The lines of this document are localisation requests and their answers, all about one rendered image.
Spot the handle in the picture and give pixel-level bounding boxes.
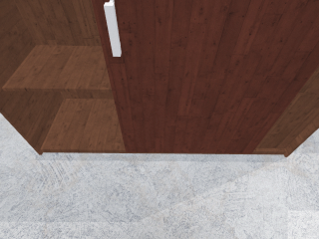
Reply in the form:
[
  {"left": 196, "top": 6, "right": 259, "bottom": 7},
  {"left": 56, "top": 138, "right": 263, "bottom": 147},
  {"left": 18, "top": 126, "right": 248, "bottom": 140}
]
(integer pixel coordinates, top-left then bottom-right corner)
[{"left": 104, "top": 0, "right": 122, "bottom": 57}]

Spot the wardrobe door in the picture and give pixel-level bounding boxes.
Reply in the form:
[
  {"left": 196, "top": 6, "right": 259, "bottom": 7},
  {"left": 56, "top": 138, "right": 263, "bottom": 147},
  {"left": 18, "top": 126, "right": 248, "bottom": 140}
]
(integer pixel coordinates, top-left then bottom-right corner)
[
  {"left": 92, "top": 0, "right": 319, "bottom": 153},
  {"left": 257, "top": 67, "right": 319, "bottom": 148}
]

